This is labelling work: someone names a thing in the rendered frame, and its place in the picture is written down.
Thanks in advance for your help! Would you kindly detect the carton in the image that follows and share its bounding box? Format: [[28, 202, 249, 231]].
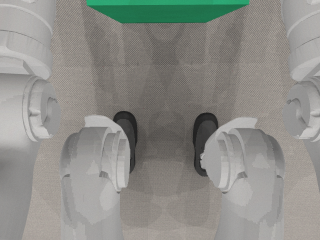
[[86, 0, 250, 24]]

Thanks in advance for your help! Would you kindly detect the left robot foot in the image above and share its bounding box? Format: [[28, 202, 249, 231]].
[[113, 111, 138, 174]]

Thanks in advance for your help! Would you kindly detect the left robot upper arm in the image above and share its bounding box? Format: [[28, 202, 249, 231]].
[[0, 73, 61, 240]]

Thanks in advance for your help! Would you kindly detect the right robot upper arm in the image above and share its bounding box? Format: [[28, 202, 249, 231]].
[[282, 76, 320, 193]]

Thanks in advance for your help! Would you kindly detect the right robot forearm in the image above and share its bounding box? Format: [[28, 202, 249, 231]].
[[280, 0, 320, 82]]

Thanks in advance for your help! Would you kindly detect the left robot forearm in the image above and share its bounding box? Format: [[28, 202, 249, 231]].
[[0, 0, 57, 80]]

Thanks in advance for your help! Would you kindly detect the robot left thigh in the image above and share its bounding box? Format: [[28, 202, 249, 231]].
[[60, 126, 131, 240]]

